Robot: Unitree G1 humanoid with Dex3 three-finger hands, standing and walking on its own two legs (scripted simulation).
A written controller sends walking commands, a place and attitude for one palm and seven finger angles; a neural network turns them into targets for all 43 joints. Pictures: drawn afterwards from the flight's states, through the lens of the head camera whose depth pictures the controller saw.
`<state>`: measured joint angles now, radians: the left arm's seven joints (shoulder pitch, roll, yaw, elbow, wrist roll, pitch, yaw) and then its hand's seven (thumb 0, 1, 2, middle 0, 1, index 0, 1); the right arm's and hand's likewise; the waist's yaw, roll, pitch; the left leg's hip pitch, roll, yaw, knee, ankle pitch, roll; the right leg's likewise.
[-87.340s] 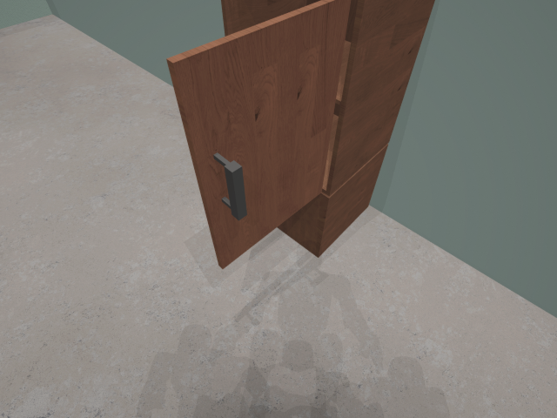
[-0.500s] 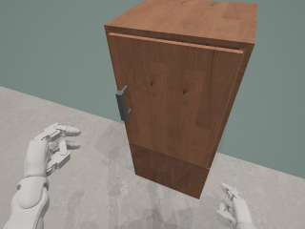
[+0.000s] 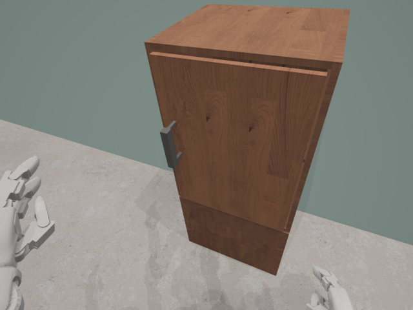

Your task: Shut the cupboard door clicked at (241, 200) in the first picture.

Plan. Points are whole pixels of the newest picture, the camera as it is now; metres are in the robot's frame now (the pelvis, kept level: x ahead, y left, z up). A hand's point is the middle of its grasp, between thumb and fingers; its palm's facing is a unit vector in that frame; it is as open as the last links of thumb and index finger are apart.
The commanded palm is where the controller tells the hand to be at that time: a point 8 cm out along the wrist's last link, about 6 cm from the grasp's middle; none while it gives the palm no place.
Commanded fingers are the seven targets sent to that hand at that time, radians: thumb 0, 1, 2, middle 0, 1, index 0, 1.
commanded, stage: draw the hand back to the body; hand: left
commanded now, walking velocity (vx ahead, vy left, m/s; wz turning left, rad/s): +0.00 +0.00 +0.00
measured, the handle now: (173, 144) +0.59 +0.19 -0.02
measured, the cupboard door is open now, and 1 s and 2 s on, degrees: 0 0 0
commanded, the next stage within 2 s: step back with the hand held close in 0.14 s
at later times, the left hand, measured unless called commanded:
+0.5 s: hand (48, 226) +0.18 +0.27 +0.15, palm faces +0.40 -0.79 -0.47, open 7.4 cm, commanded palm +0.13 +0.31 +0.17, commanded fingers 0.00 0.90 0.90 -0.20 -0.30 -0.20 -0.30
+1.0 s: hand out of the picture +0.11 +0.30 +0.16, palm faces +0.46 -0.76 -0.46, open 7.4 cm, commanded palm +0.05 +0.33 +0.17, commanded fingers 0.00 0.90 0.90 -0.20 -0.30 -0.20 -0.30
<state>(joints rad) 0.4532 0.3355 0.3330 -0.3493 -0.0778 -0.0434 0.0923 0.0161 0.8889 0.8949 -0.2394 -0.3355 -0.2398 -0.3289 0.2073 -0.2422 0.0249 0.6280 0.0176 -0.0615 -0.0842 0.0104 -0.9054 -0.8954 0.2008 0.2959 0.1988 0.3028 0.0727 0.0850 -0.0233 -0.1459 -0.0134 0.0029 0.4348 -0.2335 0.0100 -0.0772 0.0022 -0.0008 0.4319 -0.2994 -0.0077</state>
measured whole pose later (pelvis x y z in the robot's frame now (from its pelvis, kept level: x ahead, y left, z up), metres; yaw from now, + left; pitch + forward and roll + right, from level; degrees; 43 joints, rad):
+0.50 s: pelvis -0.01 +0.01 +0.00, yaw -1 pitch +0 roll -1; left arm 0.51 0.38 0.37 -0.35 -0.07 -0.14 0.10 0.02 0.89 0.89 -0.21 -0.30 -0.21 -0.30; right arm 0.19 -0.26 -0.01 0.61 0.02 0.00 -0.09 0.01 -0.91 -0.90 0.20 0.30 0.20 0.30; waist 0.02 0.09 -0.04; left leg -0.25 0.00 0.01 0.49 -0.23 0.01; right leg -0.17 0.02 0.01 0.45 -0.27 0.00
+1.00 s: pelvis -0.09 +0.03 -0.01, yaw +0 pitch -1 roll -2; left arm 0.52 0.39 0.43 -0.45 -0.03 -0.21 0.14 0.02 0.89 0.89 -0.21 -0.30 -0.21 -0.30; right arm 0.23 -0.22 0.01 0.57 0.01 -0.04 -0.09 0.01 -0.90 -0.90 0.20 0.30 0.20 0.30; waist 0.01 0.03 0.00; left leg -0.41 -0.01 0.02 0.60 -0.19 0.05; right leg -0.33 0.00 0.01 0.57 -0.22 0.03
